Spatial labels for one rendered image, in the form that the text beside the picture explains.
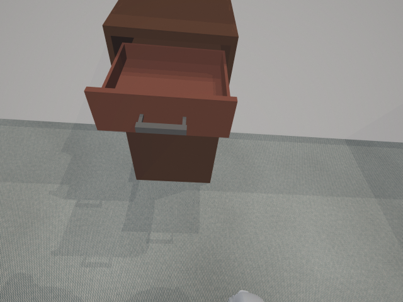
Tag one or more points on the cabinet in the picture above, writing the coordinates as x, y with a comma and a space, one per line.
204, 24

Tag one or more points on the drawer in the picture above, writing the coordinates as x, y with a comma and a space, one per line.
165, 83

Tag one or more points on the handle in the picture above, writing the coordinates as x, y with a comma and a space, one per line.
160, 128

